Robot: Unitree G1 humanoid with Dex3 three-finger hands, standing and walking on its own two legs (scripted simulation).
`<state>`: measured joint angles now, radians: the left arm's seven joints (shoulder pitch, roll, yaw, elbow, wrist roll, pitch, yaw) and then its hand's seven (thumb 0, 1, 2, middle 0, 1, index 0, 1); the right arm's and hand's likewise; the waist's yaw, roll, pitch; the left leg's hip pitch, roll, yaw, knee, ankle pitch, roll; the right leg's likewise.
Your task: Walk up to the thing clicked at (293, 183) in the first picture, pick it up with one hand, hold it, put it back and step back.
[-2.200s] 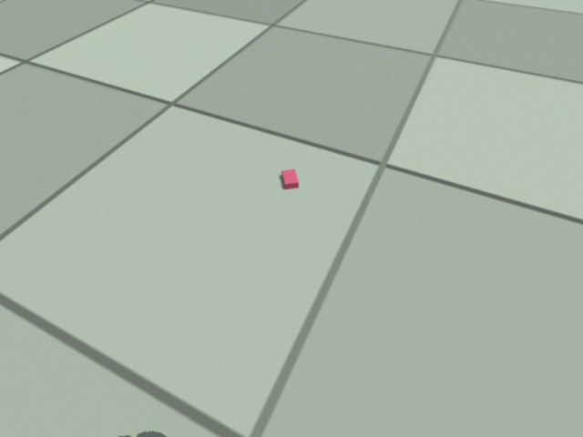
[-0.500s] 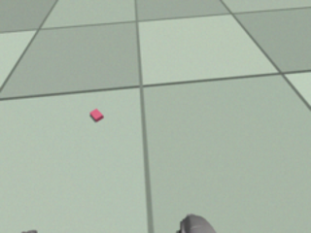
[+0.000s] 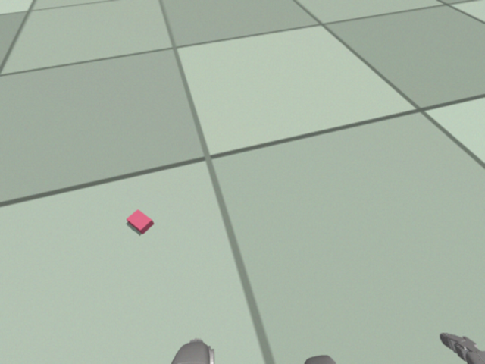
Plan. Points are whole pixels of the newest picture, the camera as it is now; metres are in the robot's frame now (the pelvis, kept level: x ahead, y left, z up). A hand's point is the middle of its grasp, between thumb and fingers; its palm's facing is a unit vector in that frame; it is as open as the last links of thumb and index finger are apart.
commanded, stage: walk up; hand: left
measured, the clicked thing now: (140, 221) +0.82 +0.51 -0.70
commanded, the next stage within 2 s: none
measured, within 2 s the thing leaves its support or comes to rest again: neither
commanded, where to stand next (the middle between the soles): +0.36 +0.55 m, yaw -36 degrees
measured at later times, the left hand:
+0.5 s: hand out of the picture +0.24 +0.47 -0.07, palm faces -0.19 -0.76 -0.63, open 7.4 cm
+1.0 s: hand out of the picture +0.42 +0.63 -0.11, palm faces -0.39 -0.73 -0.55, open 7.4 cm
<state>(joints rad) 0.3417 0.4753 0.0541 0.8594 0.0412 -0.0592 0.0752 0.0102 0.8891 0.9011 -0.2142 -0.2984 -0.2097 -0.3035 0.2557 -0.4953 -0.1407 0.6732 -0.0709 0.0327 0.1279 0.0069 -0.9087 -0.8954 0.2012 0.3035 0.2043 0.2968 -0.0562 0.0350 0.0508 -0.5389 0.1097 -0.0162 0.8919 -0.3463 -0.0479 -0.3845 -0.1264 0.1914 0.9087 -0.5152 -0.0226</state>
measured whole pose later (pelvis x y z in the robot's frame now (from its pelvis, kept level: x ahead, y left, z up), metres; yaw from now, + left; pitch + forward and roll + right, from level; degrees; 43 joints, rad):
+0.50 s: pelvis +0.12 +0.17 +0.02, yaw -13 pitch -2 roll -2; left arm 0.37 0.43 0.05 0.81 0.02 -0.09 0.11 0.01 0.89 0.90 -0.21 -0.30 -0.21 -0.30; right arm 0.24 -0.46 -0.09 0.71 -0.06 0.10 0.09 0.01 -0.91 -0.90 0.20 0.30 0.21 0.30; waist -0.02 0.16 0.09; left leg -0.61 0.12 -0.08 1.24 -0.42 -0.03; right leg -0.42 -0.05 -0.02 0.79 -0.34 0.00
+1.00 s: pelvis +0.22 +0.39 +0.01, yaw -23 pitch -1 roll -1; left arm 0.31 0.43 0.04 0.81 0.00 -0.09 0.11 0.01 0.90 0.90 -0.21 -0.30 -0.21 -0.30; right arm 0.35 -0.42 -0.09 0.69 -0.07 0.10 0.06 0.01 -0.90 -0.90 0.20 0.30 0.21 0.30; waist -0.08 0.07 0.15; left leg -0.39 0.01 0.16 0.91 -0.46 0.05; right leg -0.45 0.02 -0.11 0.76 -0.29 -0.07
